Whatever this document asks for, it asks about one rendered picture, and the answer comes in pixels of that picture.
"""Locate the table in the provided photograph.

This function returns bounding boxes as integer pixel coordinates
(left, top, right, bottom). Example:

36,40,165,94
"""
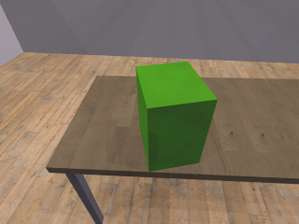
46,76,299,224

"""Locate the carton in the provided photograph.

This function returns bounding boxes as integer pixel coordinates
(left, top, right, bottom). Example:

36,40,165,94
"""
135,62,218,172

